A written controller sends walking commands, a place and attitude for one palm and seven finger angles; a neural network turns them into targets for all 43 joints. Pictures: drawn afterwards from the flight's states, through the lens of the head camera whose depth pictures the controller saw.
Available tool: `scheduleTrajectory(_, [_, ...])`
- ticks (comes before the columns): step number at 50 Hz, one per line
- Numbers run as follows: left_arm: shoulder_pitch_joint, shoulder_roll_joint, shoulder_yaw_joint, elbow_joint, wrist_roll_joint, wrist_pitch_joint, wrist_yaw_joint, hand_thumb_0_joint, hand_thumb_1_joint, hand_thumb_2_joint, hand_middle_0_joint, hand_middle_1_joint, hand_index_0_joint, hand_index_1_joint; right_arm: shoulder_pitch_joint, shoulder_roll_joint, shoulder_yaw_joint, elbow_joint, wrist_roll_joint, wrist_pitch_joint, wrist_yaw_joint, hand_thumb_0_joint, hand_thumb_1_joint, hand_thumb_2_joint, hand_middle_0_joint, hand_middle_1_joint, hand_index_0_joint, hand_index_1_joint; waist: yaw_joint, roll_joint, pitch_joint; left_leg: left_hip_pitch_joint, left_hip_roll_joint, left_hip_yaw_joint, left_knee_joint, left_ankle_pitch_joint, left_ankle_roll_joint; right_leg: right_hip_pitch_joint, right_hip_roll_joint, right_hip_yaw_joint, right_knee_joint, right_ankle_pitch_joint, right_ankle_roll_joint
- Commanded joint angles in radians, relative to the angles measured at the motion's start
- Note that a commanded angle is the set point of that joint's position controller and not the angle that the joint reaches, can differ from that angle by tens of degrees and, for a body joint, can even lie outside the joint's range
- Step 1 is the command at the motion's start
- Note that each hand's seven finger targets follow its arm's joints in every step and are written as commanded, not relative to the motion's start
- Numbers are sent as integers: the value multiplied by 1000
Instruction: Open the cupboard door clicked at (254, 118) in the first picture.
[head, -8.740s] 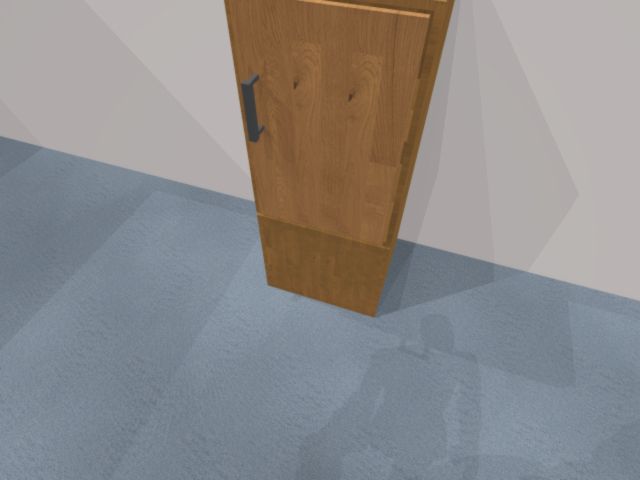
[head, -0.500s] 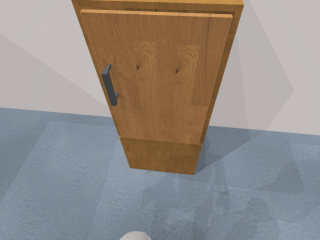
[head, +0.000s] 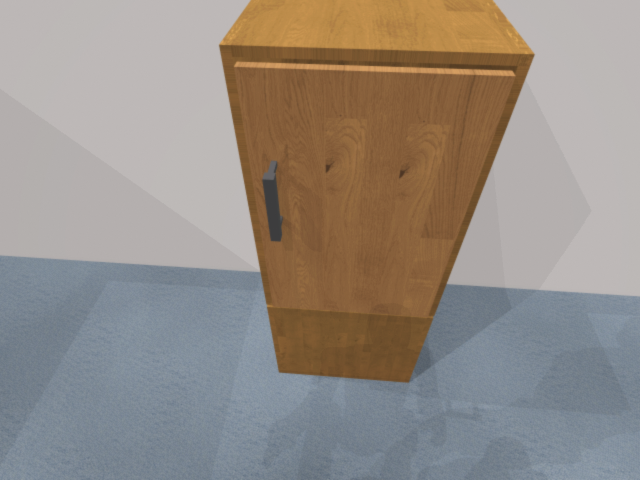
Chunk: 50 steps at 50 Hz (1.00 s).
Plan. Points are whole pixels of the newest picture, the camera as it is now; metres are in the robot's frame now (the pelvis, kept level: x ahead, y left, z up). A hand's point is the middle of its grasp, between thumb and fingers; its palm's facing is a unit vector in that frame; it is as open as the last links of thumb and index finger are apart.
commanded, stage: come to a stop and stand still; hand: left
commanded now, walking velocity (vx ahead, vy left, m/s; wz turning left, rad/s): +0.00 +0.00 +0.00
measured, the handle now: (274, 202) +0.55 +0.13 +0.03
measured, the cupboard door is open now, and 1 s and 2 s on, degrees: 0 0 0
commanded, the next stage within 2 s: look again from close up in 0.32 s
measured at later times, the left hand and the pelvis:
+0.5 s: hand out of the picture +0.00 +0.18 -0.17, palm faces +0.00 -0.98 -0.19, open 7.3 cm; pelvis +0.00 +0.00 +0.01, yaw +0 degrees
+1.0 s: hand out of the picture +0.01 +0.13 -0.16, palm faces +0.00 -0.98 -0.19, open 7.3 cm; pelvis +0.01 -0.03 +0.01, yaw -1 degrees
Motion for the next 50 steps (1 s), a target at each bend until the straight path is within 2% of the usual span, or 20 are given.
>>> scheduleTrajectory(1, [40, 89, 20, -36, 5, -25, 6, 0, 900, 900, -200, -300, -200, -300, -8, -145, -23, -41, 1, -38, -14, 0, -900, -900, 200, 300, 200, 300, 13, 38, 35, 33, 185, -285, -314, -150, 21, -46, 21, -22, -82, 15, -47])
scheduleTrajectory(3, [36, 89, 17, -21, 5, -30, 5, 0, 900, 900, -200, -300, -200, -300, 2, -131, -18, -23, 3, -42, -16, 0, -900, -900, 200, 300, 200, 300, 10, 16, 17, 59, 174, -260, -306, -95, 10, -26, 12, -14, -109, 50, -50])
scheduleTrajectory(5, [35, 87, 13, -7, 3, -29, 4, 0, 900, 900, -200, -300, -200, -300, 5, -130, -17, -1, 4, -42, -17, 0, -900, -900, 200, 300, 200, 300, 7, 36, 8, 69, 165, -239, -309, -108, 0, -19, 2, -8, -131, 51, -50])
scheduleTrajectory(7, [31, 85, 10, 5, 3, -30, 3, 0, 900, 900, -200, -300, -200, -300, 10, -130, -16, 14, 4, -41, -17, 0, -900, -900, 200, 300, 200, 300, 2, 25, 4, 81, 160, -228, -307, -110, -7, -17, -3, 0, -146, 60, -52])
scheduleTrajectory(9, [25, 87, 9, 14, 3, -33, 4, 0, 900, 900, -200, -300, -200, -300, 15, -126, -14, 30, 5, -45, -18, 0, -900, -900, 200, 300, 200, 300, 1, 34, -10, 102, 157, -213, -289, -43, -10, -6, -12, 1, -156, 90, -51])
scheduleTrajectory(12, [16, 83, 6, 33, 2, -31, 4, 0, 900, 900, -200, -300, -200, -300, 20, -125, -15, 51, 6, -42, -19, 0, -900, -900, 200, 300, 200, 300, -4, 26, 13, 94, 155, -207, -298, -84, -15, -8, -16, 4, -172, 77, -50])
scheduleTrajectory(13, [13, 85, 5, 35, 3, -31, 4, 0, 900, 900, -200, -300, -200, -300, 24, -123, -14, 56, 6, -42, -19, 0, -900, -900, 200, 300, 200, 300, -6, 17, 14, 96, 153, -209, -294, -59, -15, -2, -16, 2, -172, 92, -50])
scheduleTrajectory(17, [18, 75, 2, 53, 3, -28, 4, 0, 900, 900, -200, -300, -200, -300, 21, -127, -17, 71, 6, -36, -18, 0, -900, -900, 200, 300, 200, 300, -7, 26, 50, 71, 154, -210, -321, -164, -19, -20, -14, 3, -177, 61, -49])
scheduleTrajectory(21, [26, 66, 0, 67, 3, -31, 4, 0, 900, 900, -200, -300, -200, -300, 22, -122, -18, 79, 6, -36, -18, 0, -900, -900, 200, 300, 200, 300, -8, 3, 48, 78, 149, -200, -313, -161, -20, -28, -19, 13, -187, 65, -50])
scheduleTrajectory(24, [24, 64, -2, 72, 3, -37, 5, 0, 900, 900, -200, -300, -200, -300, 23, -116, -19, 84, 8, -37, -18, 0, -900, -900, 200, 300, 200, 300, -12, -24, 49, 89, 142, -183, -286, -113, -22, -37, -25, 31, -202, 78, -50])
scheduleTrajectory(26, [24, 63, -4, 75, 2, -39, 6, 0, 900, 900, -200, -300, -200, -300, 26, -114, -18, 88, 9, -37, -17, 0, -900, -900, 200, 300, 200, 300, -17, -24, 38, 110, 139, -172, -271, -89, -25, -45, -27, 36, -207, 82, -49])
scheduleTrajectory(33, [22, 65, -6, 83, 2, -43, 8, 0, 900, 900, -200, -300, -200, -300, 19, -109, -16, 98, 11, -35, -17, 0, -900, -900, 200, 300, 200, 300, -18, -37, 66, 107, 130, -154, -244, -63, -29, -64, -28, 57, -225, 69, -50])
scheduleTrajectory(36, [22, 66, -6, 86, -1, -46, 8, 0, 900, 900, -200, -300, -200, -300, 23, -103, -12, 106, 10, -37, -18, 0, -900, -900, 200, 300, 200, 300, -21, -51, 42, 130, 126, -138, -220, -17, -34, -61, -33, 68, -232, 76, -52])
scheduleTrajectory(38, [14, 68, -6, 86, -1, -46, 8, 0, 900, 900, -200, -300, -200, -300, 21, -100, -12, 111, 11, -36, -18, 0, -900, -900, 200, 300, 200, 300, -21, -55, 60, 129, 127, -132, -214, -4, -36, -69, -32, 67, -235, 79, -52])
scheduleTrajectory(43, [12, 70, -6, 89, -2, -48, 9, 0, 900, 900, -200, -300, -200, -300, 24, -95, -9, 122, 11, -37, -19, 0, -900, -900, 200, 300, 200, 300, -18, -41, 63, 127, 127, -129, -208, 8, -38, -64, -28, 76, -238, 81, -56])
scheduleTrajectory(47, [7, 67, -3, 89, -4, -49, 9, 0, 900, 900, -200, -300, -200, -300, 28, -92, -7, 130, 9, -41, -21, 0, -900, -900, 200, 300, 200, 300, -17, -42, 38, 137, 128, -123, -200, 46, -42, -43, -30, 76, -235, 106, -58])
scheduleTrajectory(49, [-1, 71, -2, 87, -4, -50, 9, 0, 900, 900, -200, -300, -200, -300, 28, -90, -5, 133, 10, -41, -22, 0, -900, -900, 200, 300, 200, 300, -16, -47, 57, 126, 129, -120, -196, 63, -43, -42, -30, 75, -235, 120, -58])
scheduleTrajectory(50, [58, 74, 1, 108, 11, -61, 43, 0, 900, 900, -200, -300, -200, -300, -40, -111, -6, 70, 16, -39, -14, 0, -900, -900, 200, 300, 200, 300, 9, -129, 106, 60, 135, -105, -14, 51, -76, -42, -62, 90, -273, 236, -41])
